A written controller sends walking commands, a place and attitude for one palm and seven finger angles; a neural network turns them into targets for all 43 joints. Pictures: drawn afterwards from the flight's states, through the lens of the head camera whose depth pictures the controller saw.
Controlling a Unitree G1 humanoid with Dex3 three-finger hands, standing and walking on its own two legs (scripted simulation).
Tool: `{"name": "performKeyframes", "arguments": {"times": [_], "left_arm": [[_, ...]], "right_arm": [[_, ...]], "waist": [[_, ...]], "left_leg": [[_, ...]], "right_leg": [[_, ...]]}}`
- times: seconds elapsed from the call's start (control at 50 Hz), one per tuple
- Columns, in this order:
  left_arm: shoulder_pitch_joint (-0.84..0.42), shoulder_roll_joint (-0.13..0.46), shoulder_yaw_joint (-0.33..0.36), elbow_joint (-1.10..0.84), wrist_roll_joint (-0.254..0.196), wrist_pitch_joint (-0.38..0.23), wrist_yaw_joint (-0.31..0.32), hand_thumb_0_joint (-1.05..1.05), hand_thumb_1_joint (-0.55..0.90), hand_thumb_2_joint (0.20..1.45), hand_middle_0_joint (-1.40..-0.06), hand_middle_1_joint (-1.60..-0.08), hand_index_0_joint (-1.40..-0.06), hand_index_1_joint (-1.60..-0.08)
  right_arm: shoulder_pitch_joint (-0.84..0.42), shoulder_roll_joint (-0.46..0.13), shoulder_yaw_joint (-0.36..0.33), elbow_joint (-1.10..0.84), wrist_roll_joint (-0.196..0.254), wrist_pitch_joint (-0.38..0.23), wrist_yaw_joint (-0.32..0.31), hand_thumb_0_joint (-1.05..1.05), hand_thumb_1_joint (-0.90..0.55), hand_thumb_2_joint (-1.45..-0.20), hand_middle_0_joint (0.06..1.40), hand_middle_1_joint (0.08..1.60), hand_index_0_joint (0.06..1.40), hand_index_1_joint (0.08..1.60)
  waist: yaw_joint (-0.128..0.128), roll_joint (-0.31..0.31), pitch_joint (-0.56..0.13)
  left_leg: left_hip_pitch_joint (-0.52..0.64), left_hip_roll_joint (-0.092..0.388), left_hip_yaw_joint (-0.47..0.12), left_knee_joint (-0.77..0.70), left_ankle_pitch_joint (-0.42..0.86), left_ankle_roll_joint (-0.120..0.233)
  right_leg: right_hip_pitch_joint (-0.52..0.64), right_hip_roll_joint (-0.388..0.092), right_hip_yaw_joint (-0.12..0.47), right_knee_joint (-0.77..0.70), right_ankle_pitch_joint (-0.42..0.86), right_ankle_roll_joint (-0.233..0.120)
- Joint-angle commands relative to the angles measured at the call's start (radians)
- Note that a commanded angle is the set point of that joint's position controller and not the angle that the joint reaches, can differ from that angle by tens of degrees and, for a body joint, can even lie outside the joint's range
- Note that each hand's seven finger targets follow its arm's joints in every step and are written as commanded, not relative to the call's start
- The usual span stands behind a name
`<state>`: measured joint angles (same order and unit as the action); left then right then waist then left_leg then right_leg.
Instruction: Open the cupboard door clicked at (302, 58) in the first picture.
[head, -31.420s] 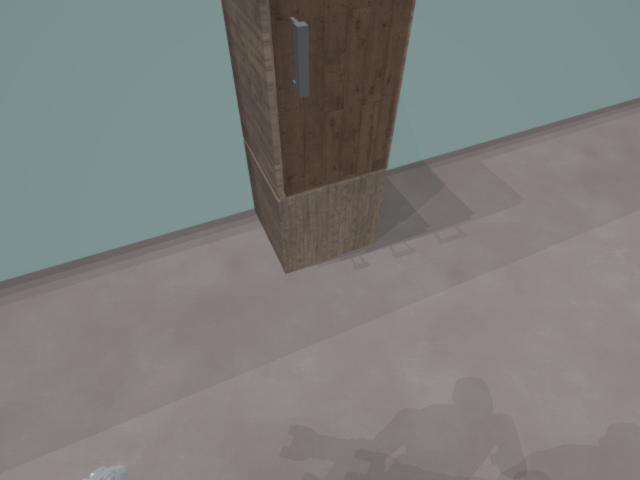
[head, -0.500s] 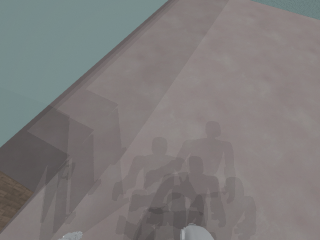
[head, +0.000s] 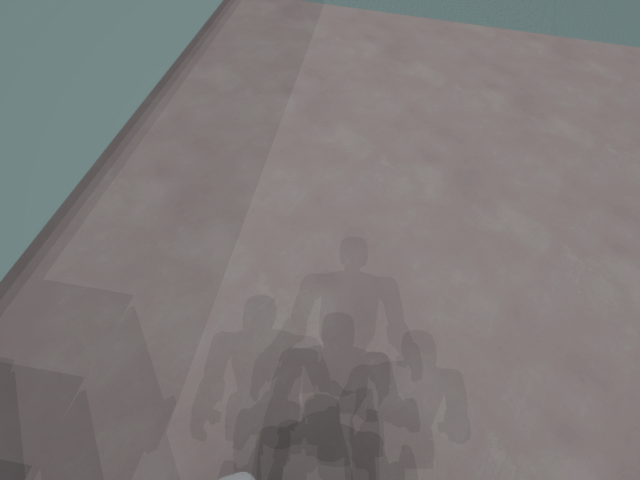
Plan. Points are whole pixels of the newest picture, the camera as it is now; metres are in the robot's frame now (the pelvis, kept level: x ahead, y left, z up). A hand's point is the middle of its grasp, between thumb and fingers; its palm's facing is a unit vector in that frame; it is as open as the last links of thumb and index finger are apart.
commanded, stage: walk to a spot facing it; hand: left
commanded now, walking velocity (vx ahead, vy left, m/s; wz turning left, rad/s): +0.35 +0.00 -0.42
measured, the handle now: out of the picture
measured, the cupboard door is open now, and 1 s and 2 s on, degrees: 38 38 38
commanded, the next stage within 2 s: turn to face it in 0.40 s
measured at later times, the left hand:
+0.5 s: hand (252, 346) +0.34 +0.12 -0.16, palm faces -0.19 -0.96 -0.18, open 7.3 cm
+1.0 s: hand (260, 276) +0.47 +0.12 -0.15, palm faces +0.07 -0.97 -0.23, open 7.4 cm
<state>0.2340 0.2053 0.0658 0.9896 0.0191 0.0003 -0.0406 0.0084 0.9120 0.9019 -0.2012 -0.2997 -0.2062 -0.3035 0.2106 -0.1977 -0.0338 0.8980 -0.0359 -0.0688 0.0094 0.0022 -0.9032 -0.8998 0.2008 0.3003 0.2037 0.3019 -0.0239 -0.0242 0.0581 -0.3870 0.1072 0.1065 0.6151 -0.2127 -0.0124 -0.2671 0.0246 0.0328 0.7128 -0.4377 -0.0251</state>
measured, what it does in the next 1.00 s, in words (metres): walks ahead: right foot, then left foot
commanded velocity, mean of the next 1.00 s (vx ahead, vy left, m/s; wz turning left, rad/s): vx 0.14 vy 0.00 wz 0.14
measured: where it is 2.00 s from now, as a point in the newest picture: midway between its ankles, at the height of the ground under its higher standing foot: (343, 376)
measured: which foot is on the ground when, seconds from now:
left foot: down 0.00-0.32, up 0.34-0.62, down 0.64-0.92, up 0.94-1.00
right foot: up 0.00-0.30, down 0.32-0.64, up 0.66-0.90, down 0.92-1.00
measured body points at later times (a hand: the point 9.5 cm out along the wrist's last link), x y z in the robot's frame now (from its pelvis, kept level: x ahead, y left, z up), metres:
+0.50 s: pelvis +0.23 -0.05 +0.01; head +0.27 -0.05 +0.46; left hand +0.35 +0.17 -0.14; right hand +0.19 -0.30 -0.13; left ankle +0.26 +0.09 -0.67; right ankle +0.22 -0.15 -0.72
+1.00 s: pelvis +0.38 -0.08 +0.01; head +0.41 -0.08 +0.46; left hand +0.47 +0.17 -0.13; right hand +0.42 -0.33 -0.14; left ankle +0.38 +0.05 -0.69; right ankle +0.37 -0.20 -0.73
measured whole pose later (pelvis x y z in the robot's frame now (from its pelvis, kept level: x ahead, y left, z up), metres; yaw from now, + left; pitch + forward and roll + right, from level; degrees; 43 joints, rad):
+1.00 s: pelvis +0.38 -0.08 +0.01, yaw +3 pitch +1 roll +0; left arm 0.16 0.20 0.06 0.97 0.02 0.00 0.01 0.01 0.90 0.90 -0.20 -0.30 -0.20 -0.30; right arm 0.24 -0.21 -0.06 1.01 -0.01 0.06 0.00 0.00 -0.92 -0.90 0.20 0.30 0.21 0.30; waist -0.03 0.00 0.03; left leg -0.42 -0.01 -0.02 0.84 -0.46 -0.03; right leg -0.24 -0.06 -0.10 0.56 -0.32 0.01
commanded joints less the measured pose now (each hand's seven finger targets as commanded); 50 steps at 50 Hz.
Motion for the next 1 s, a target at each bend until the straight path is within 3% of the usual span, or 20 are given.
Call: {"name": "performKeyframes", "arguments": {"times": [0.0, 0.06, 0.1, 0.2, 0.24, 0.26, 0.28, 0.3, 0.32, 0.4, 0.56, 0.58, 0.62, 0.64, 0.66, 0.72, 0.86, 0.9, 0.92, 0.98], "left_arm": [[-0.205, 0.068, 0.026, -0.154, 0.013, -0.057, 0.000, 0.000, 0.900, 0.900, -0.200, -0.300, -0.200, -0.300], [-0.168, 0.028, 0.014, -0.121, 0.015, -0.037, -0.022, 0.000, 0.900, 0.900, -0.200, -0.300, -0.200, -0.300], [-0.188, 0.011, 0.004, -0.124, 0.012, -0.028, -0.027, 0.000, 0.900, 0.900, -0.200, -0.300, -0.200, -0.300], [-0.210, 0.024, 0.006, -0.116, 0.014, -0.023, -0.028, 0.000, 0.900, 0.900, -0.200, -0.300, -0.200, -0.300], [-0.096, 0.062, 0.021, -0.079, 0.014, -0.024, -0.023, 0.000, 0.900, 0.900, -0.200, -0.300, -0.200, -0.300], [0.057, 0.111, 0.035, -0.032, 0.017, -0.033, -0.014, 0.000, 0.900, 0.900, -0.200, -0.300, -0.200, -0.300], [0.228, 0.230, 0.068, 0.012, 0.023, -0.045, 0.003, 0.000, 0.900, 0.900, -0.200, -0.300, -0.200, -0.300], [0.291, 0.302, 0.084, 0.028, -0.002, -0.042, 0.015, 0.000, 0.900, 0.900, -0.200, -0.300, -0.200, -0.300], [0.217, 0.310, 0.081, 0.011, -0.015, -0.030, 0.025, 0.000, 0.900, 0.900, -0.200, -0.300, -0.200, -0.300], [-0.023, 0.137, 0.033, -0.054, 0.005, -0.050, 0.043, 0.000, 0.900, 0.900, -0.200, -0.300, -0.200, -0.300], [0.003, 0.117, 0.018, 0.025, -0.009, -0.055, 0.038, 0.000, 0.900, 0.900, -0.200, -0.300, -0.200, -0.300], [0.028, 0.086, 0.008, 0.027, -0.009, -0.051, 0.041, 0.000, 0.900, 0.900, -0.200, -0.300, -0.200, -0.300], [0.098, 0.028, -0.015, 0.023, -0.011, -0.043, 0.050, 0.000, 0.900, 0.900, -0.200, -0.300, -0.200, -0.300], [0.057, 0.037, -0.018, 0.015, -0.006, -0.037, 0.054, 0.000, 0.900, 0.900, -0.200, -0.300, -0.200, -0.300], [0.024, 0.047, -0.019, 0.012, -0.006, -0.034, 0.056, 0.000, 0.900, 0.900, -0.200, -0.300, -0.200, -0.300], [-0.043, 0.052, -0.009, -0.002, -0.014, -0.023, 0.049, 0.000, 0.900, 0.900, -0.200, -0.300, -0.200, -0.300], [0.042, 0.082, 0.022, -0.021, -0.006, -0.009, 0.057, 0.000, 0.900, 0.900, -0.200, -0.300, -0.200, -0.300], [0.066, 0.215, 0.051, -0.032, 0.010, -0.013, 0.067, 0.000, 0.900, 0.900, -0.200, -0.300, -0.200, -0.300], [0.052, 0.245, 0.050, -0.051, 0.010, -0.008, 0.062, 0.000, 0.900, 0.900, -0.200, -0.300, -0.200, -0.300], [-0.020, 0.158, 0.033, -0.072, 0.007, -0.015, 0.075, 0.000, 0.900, 0.900, -0.200, -0.300, -0.200, -0.300]], "right_arm": [[0.300, -0.213, -0.059, 0.046, -0.015, -0.011, -0.029, 0.000, -0.900, -0.900, 0.200, 0.300, 0.200, 0.300], [0.222, -0.136, -0.037, 0.055, -0.006, -0.029, -0.038, 0.000, -0.900, -0.900, 0.200, 0.300, 0.200, 0.300], [0.244, -0.132, -0.041, 0.077, -0.007, -0.026, -0.034, 0.000, -0.900, -0.900, 0.200, 0.300, 0.200, 0.300], [0.232, -0.151, -0.043, 0.089, -0.008, -0.002, -0.021, 0.000, -0.900, -0.900, 0.200, 0.300, 0.200, 0.300], [0.191, -0.168, -0.039, 0.084, -0.004, 0.008, -0.021, 0.000, -0.900, -0.900, 0.200, 0.300, 0.200, 0.300], [0.158, -0.151, -0.035, 0.078, 0.005, 0.009, -0.016, 0.000, -0.900, -0.900, 0.200, 0.300, 0.200, 0.300], [0.127, -0.102, -0.021, 0.044, 0.025, 0.006, -0.007, 0.000, -0.900, -0.900, 0.200, 0.300, 0.200, 0.300], [0.057, -0.083, -0.019, -0.007, 0.035, 0.001, -0.009, 0.000, -0.900, -0.900, 0.200, 0.300, 0.200, 0.300], [0.006, -0.098, -0.031, -0.016, 0.027, 0.006, -0.010, 0.000, -0.900, -0.900, 0.200, 0.300, 0.200, 0.300], [0.072, -0.066, -0.030, 0.060, 0.010, 0.038, -0.011, 0.000, -0.900, -0.900, 0.200, 0.300, 0.200, 0.300], [0.105, -0.043, -0.016, 0.105, 0.016, 0.022, -0.004, 0.000, -0.900, -0.900, 0.200, 0.300, 0.200, 0.300], [0.153, -0.088, -0.021, 0.122, 0.014, 0.014, -0.008, 0.000, -0.900, -0.900, 0.200, 0.300, 0.200, 0.300], [0.244, -0.201, -0.040, 0.136, -0.002, 0.023, -0.025, 0.000, -0.900, -0.900, 0.200, 0.300, 0.200, 0.300], [0.226, -0.181, -0.035, 0.136, -0.004, 0.031, -0.035, 0.000, -0.900, -0.900, 0.200, 0.300, 0.200, 0.300], [0.187, -0.168, -0.029, 0.128, -0.001, 0.034, -0.041, 0.000, -0.900, -0.900, 0.200, 0.300, 0.200, 0.300], [0.129, -0.147, -0.027, 0.105, 0.004, 0.038, -0.048, 0.000, -0.900, -0.900, 0.200, 0.300, 0.200, 0.300], [-0.015, -0.169, -0.056, 0.041, 0.018, 0.076, -0.036, 0.000, -0.900, -0.900, 0.200, 0.300, 0.200, 0.300], [-0.050, -0.090, -0.047, -0.003, 0.025, 0.083, -0.018, 0.000, -0.900, -0.900, 0.200, 0.300, 0.200, 0.300], [-0.062, -0.104, -0.055, -0.016, 0.018, 0.086, -0.008, 0.000, -0.900, -0.900, 0.200, 0.300, 0.200, 0.300], [-0.085, -0.085, -0.053, 0.001, 0.021, 0.105, 0.000, 0.000, -0.900, -0.900, 0.200, 0.300, 0.200, 0.300]], "waist": [[-0.091, 0.198, -0.010], [-0.024, 0.203, -0.016], [-0.032, 0.193, -0.071], [-0.025, 0.167, -0.029], [0.049, 0.148, -0.058], [0.125, 0.065, -0.113], [0.202, -0.182, -0.210], [0.212, -0.292, -0.211], [0.181, -0.156, -0.100], [0.014, -0.111, -0.069], [-0.017, -0.041, -0.060], [-0.031, 0.068, -0.082], [-0.046, 0.283, -0.150], [-0.043, 0.290, -0.122], [-0.027, 0.330, -0.088], [-0.009, 0.177, -0.121], [0.053, 0.134, -0.132], [0.077, -0.211, -0.081], [0.083, -0.225, -0.077], [0.040, -0.186, 0.005]], "left_leg": [[0.346, 0.392, -0.543, -0.415, -0.212, 0.194], [0.377, 0.263, -0.180, -0.366, 0.212, 0.109], [0.381, 0.218, -0.027, -0.343, 0.306, 0.087], [0.302, 0.225, 0.059, -0.342, 0.201, 0.078], [0.252, 0.215, 0.096, -0.191, 0.298, 0.056], [0.137, 0.165, 0.148, 0.023, 0.337, 0.023], [-0.137, 0.055, 0.204, 0.358, 0.106, -0.022], [-0.338, -0.045, 0.084, 0.638, -0.414, -0.039], [-0.417, 0.020, -0.044, 0.702, -0.388, -0.037], [-0.141, 0.070, -0.066, 0.443, -0.188, -0.051], [0.164, -0.037, -0.003, -0.099, 0.122, -0.035], [0.255, 0.005, -0.079, -0.131, 0.235, -0.006], [0.355, 0.272, -0.452, -0.244, 0.351, 0.182], [0.335, 0.261, -0.510, -0.288, 0.401, 0.209], [0.304, 0.257, -0.500, -0.274, 0.475, 0.215], [0.243, 0.195, -0.397, -0.239, 0.630, 0.199], [0.020, 0.062, -0.346, -0.197, 0.180, 0.102], [-0.210, -0.134, -0.118, 0.057, -0.226, -0.019], [-0.187, -0.127, -0.075, 0.285, -0.378, -0.024], [-0.228, -0.044, -0.088, 0.481, -0.327, -0.042]], "right_leg": [[-0.548, -0.094, 0.016, 0.566, -0.010, -0.003], [-0.509, -0.134, -0.038, 0.450, 0.119, 0.028], [-0.397, -0.123, -0.085, 0.237, 0.133, 0.026], [-0.177, -0.059, -0.185, -0.039, 0.203, 0.002], [0.024, -0.025, -0.209, -0.121, 0.211, -0.023], [0.257, -0.025, -0.168, -0.167, 0.202, -0.060], [0.524, -0.254, 0.169, -0.267, 0.059, -0.149], [0.549, -0.459, 0.545, -0.456, 0.126, -0.257], [0.420, -0.471, 0.543, -0.488, 0.028, -0.289], [0.042, -0.303, 0.167, -0.485, 0.255, -0.176], [0.036, -0.190, -0.006, -0.357, 0.329, -0.078], [0.004, -0.154, -0.052, -0.245, 0.304, -0.044], [-0.137, -0.018, -0.153, 0.086, -0.154, 0.025], [-0.192, -0.020, -0.095, 0.198, -0.204, 0.034], [-0.233, -0.063, -0.058, 0.266, -0.178, 0.041], [-0.156, -0.081, -0.038, 0.199, -0.106, 0.068], [0.148, -0.054, -0.070, -0.244, 0.180, 0.068], [0.246, -0.396, 0.240, -0.467, 0.142, -0.056], [0.169, -0.503, 0.275, -0.491, 0.183, -0.137], [0.142, -0.416, 0.064, -0.394, 0.542, -0.126]]}}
